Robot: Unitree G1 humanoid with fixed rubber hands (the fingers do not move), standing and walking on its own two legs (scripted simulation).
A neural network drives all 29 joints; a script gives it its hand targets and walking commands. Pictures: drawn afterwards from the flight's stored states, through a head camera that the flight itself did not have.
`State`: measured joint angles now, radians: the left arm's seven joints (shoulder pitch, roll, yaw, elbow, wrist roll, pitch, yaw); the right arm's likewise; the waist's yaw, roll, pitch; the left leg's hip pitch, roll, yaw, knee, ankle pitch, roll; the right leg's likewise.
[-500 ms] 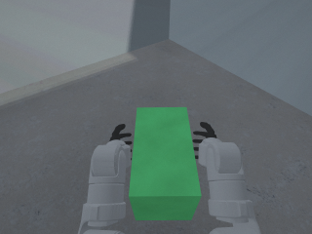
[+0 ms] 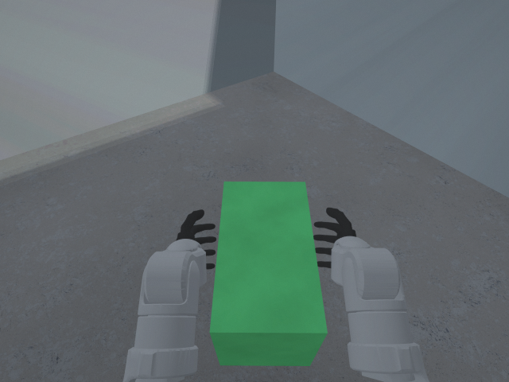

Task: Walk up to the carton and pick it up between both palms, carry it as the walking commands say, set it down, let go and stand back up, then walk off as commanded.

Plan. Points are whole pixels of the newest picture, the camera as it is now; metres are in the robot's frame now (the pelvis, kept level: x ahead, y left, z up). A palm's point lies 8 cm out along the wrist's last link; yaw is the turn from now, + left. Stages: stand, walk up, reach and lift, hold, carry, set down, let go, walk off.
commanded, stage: carry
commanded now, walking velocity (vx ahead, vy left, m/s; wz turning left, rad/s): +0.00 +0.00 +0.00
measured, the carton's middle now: (264, 269) +0.33 +0.00 -0.01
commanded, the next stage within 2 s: hold in 1.28 s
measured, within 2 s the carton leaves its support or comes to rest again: neither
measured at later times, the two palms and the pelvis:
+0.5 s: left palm (189, 255) +0.30 +0.12 +0.08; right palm (347, 253) +0.30 -0.12 +0.08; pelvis +0.00 +0.00 +0.00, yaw +0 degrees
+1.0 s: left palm (190, 257) +0.30 +0.12 +0.08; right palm (346, 255) +0.30 -0.12 +0.07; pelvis +0.00 +0.00 +0.00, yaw +0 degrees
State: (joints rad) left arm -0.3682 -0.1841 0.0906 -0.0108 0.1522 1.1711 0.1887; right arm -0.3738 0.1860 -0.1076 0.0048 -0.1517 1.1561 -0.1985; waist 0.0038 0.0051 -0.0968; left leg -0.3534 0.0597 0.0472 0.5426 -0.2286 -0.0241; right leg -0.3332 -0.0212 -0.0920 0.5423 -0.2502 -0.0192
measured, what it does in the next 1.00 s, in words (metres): stands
